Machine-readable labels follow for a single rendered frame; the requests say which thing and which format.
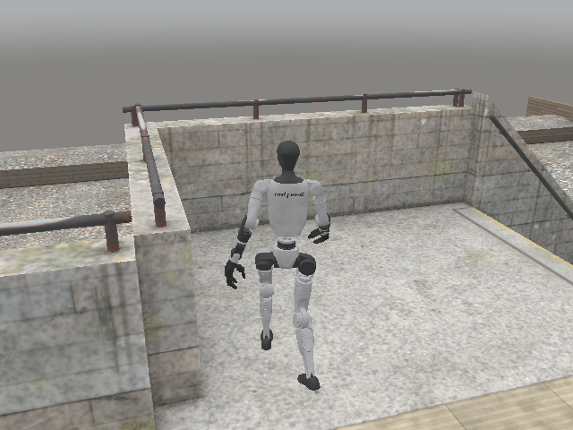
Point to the robot head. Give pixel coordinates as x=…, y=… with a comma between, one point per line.
x=288, y=153

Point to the robot left hand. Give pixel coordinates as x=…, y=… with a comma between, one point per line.
x=229, y=269

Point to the robot right upper arm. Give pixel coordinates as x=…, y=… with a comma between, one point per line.
x=319, y=202

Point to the robot right hand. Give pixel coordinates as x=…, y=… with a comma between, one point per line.
x=315, y=233

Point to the robot right forearm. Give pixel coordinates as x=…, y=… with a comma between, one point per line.
x=324, y=230

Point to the robot left upper arm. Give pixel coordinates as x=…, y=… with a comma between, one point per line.
x=259, y=189

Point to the robot left forearm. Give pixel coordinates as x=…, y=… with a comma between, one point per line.
x=241, y=242

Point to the right robot foot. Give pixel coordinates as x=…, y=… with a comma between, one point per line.
x=311, y=383

